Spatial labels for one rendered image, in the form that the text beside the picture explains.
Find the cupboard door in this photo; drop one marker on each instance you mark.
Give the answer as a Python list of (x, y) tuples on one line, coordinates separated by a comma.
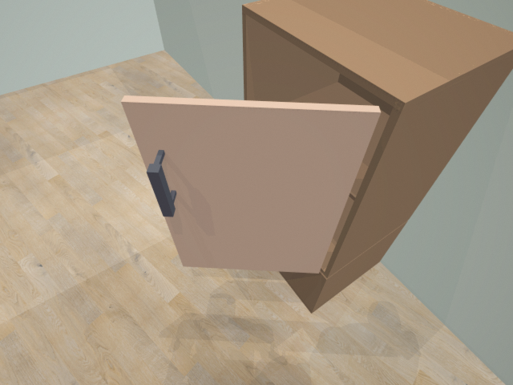
[(260, 185)]

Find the handle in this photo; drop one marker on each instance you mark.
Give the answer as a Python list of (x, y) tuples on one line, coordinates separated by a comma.
[(160, 187)]

